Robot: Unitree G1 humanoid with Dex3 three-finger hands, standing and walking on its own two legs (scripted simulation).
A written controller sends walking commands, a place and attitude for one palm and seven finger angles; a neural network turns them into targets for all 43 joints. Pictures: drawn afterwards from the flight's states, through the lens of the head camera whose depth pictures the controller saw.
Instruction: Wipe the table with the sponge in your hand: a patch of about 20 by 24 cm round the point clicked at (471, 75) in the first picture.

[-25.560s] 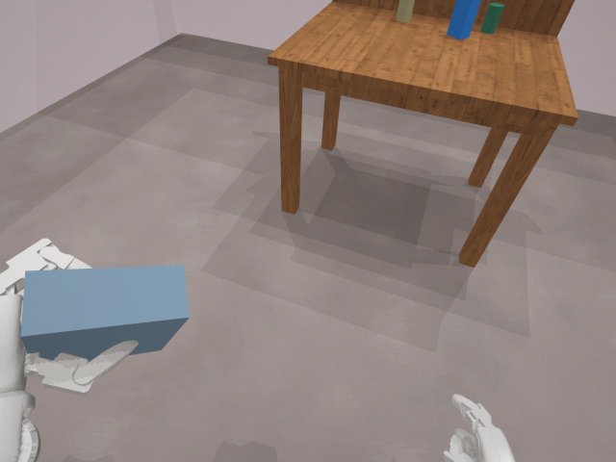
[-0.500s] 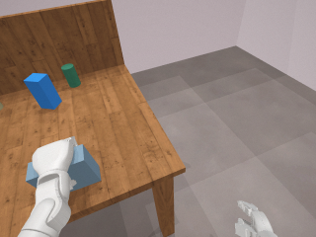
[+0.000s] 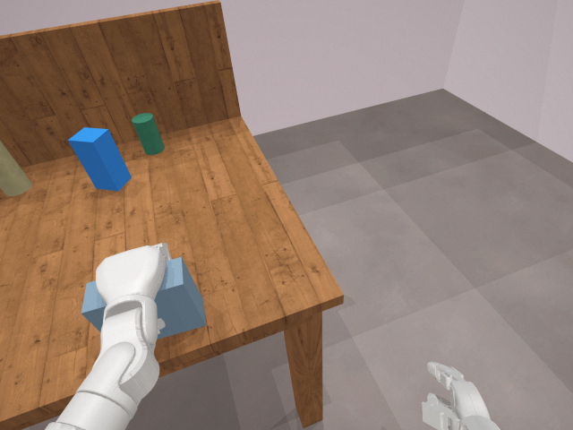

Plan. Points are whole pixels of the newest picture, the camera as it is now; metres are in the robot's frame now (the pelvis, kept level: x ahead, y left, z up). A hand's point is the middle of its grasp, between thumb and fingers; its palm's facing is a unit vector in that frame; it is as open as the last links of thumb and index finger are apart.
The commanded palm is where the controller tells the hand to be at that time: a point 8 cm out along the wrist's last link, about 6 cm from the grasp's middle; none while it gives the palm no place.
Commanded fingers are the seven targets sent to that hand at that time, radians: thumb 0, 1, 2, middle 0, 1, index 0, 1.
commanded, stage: slide across to the third lane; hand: left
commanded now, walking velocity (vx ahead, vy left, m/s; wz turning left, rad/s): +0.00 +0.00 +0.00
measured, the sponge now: (155, 312) +0.28 +0.25 +0.01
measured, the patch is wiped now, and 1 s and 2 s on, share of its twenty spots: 0.85 0.95 1.00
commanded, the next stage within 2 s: wipe forward along the third lane in 0.34 s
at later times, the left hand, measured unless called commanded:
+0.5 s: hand (178, 279) +0.31 +0.21 +0.05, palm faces +0.00 -0.04 -1.00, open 9.3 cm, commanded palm +0.30 +0.19 +0.10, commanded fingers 0.00 0.10 1.30 -1.20 -1.60 -1.20 -1.60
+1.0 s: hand (185, 257) +0.36 +0.22 +0.05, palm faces -0.07 -0.02 -1.00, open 9.3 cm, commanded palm +0.35 +0.21 +0.08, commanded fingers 0.00 0.10 1.30 -1.20 -1.60 -1.20 -1.60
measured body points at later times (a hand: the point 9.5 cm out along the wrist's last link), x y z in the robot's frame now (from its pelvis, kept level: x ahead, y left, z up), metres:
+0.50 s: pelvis -0.01 -0.01 +0.00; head -0.04 -0.05 +0.44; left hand +0.31 +0.21 +0.11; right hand +0.18 -0.23 -0.11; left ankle +0.02 +0.11 -0.73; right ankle -0.04 -0.10 -0.73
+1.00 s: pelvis -0.02 -0.03 -0.01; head -0.02 -0.06 +0.44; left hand +0.36 +0.21 +0.10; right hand +0.12 -0.28 -0.14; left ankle +0.02 +0.11 -0.73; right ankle -0.04 -0.11 -0.73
